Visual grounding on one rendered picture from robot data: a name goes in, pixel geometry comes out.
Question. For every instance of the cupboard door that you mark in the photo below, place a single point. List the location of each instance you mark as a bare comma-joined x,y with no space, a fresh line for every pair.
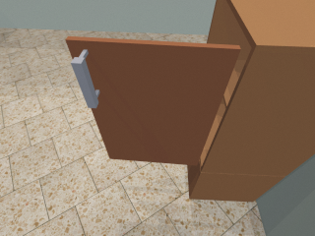
157,100

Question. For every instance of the handle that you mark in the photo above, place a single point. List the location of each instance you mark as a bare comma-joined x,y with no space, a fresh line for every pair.
84,79

